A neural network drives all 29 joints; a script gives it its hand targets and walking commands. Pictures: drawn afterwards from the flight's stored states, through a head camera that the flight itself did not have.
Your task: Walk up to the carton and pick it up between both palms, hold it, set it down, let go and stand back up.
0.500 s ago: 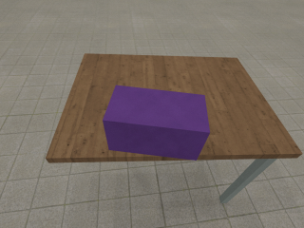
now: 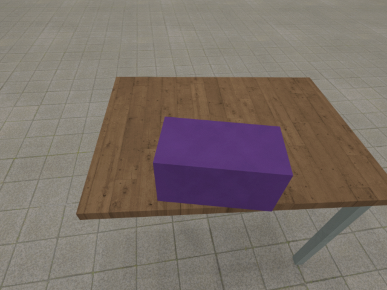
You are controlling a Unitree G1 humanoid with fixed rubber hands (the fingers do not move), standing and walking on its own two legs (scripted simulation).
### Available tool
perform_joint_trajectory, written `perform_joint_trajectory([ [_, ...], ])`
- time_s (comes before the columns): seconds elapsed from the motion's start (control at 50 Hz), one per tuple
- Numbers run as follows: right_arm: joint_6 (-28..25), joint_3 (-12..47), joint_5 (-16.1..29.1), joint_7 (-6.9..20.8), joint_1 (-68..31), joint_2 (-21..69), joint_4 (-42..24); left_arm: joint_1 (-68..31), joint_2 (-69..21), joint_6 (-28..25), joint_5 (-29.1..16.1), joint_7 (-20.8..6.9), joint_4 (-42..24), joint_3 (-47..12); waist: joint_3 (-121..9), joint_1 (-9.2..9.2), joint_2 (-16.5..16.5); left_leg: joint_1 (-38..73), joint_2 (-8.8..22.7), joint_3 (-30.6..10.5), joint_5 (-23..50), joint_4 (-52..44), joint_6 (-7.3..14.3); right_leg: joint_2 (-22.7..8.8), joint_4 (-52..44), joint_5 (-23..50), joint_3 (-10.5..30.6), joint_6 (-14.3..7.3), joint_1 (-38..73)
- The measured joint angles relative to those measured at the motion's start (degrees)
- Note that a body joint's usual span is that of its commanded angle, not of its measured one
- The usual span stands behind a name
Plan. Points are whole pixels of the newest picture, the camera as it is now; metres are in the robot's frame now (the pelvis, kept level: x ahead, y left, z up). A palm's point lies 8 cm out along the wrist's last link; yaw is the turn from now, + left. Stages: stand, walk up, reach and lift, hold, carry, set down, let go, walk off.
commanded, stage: walk up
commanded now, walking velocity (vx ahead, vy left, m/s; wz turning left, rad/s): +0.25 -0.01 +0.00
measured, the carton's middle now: (218, 164) +0.44 -0.05 -0.01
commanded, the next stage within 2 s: none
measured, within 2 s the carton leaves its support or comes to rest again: neither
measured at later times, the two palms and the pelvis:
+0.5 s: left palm out of the picture +0.12 +0.21 -0.13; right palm out of the picture +0.06 -0.21 -0.15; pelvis +0.08 -0.01 +0.00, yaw -1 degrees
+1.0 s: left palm out of the picture +0.09 +0.21 -0.15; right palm out of the picture +0.06 -0.21 -0.14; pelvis +0.10 -0.01 +0.00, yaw -1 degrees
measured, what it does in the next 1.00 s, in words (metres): walks ahead: right foot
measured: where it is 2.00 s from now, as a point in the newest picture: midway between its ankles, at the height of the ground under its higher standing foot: outside the picture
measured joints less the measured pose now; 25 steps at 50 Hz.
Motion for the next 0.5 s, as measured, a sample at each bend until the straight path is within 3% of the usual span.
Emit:
perform_joint_trajectory([
  [0.06,0.4,0.5,0.3,-0.7,3.6,1.4,1.6,-2.3,-0.1,-0.5,0.4,-1.7,-2.6,-0.4,-0.9,-0.59,-0.5,3.1,-0.7,0.2,0.5,-4.2,0.9,0.2,10.6,2.1,1.0,0.8,-4.2],
  [0.12,-0.2,1.0,0.6,-0.7,6.0,2.3,2.9,-4.7,-0.5,-1.9,0.3,-2.8,-4.9,-0.6,-0.9,-0.67,-0.4,6.6,-1.3,0.5,2.6,-10.0,1.0,-0.3,13.4,6.9,0.8,1.6,-6.2],
  [0.26,-1.1,1.5,0.6,-0.6,3.8,3.5,2.6,-8.1,-2.1,-2.6,-1.0,-0.3,-7.1,-2.1,3.2,-0.99,-1.1,7.3,-3.0,2.5,-1.8,-5.8,0.6,0.6,-10.2,13.0,1.6,0.1,2.7],
  [0.34,0.2,1.2,1.4,-1.2,1.3,1.9,0.9,-7.8,-3.5,-2.7,-1.1,0.2,-6.2,-2.6,3.6,-2.29,3.2,7.0,-0.8,1.4,-4.5,-2.8,-0.3,2.4,-9.1,10.4,0.1,-1.4,3.4],
  [0.5,1.1,0.9,1.4,-1.2,-2.7,1.1,1.6,-6.7,-3.5,-2.7,-1.6,1.1,-5.9,-3.1,3.0,-0.39,2.9,10.2,-0.3,1.3,-3.9,-6.8,-0.7,3.1,-11.2,9.9,-0.3,-1.6,5.8],
])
